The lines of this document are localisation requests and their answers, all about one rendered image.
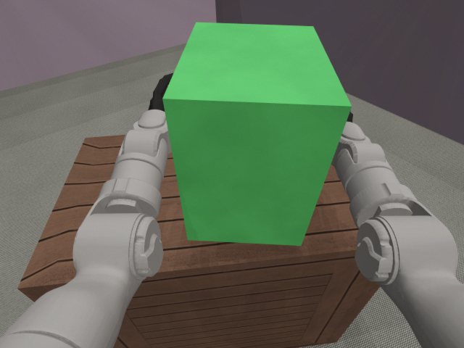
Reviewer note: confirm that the right robot forearm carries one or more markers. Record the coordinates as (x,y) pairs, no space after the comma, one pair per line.
(369,181)

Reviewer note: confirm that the left robot forearm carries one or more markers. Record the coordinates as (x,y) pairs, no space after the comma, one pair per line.
(134,186)

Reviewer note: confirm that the carton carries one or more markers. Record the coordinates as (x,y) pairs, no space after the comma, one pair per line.
(254,115)

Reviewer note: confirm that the right robot upper arm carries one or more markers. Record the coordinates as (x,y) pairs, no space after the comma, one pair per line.
(414,260)

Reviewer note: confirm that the left robot upper arm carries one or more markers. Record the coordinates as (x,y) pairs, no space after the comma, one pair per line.
(114,253)

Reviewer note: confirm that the pedestal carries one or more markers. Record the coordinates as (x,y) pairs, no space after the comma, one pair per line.
(212,294)

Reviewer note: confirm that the robot left hand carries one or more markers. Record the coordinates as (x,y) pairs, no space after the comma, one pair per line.
(156,102)

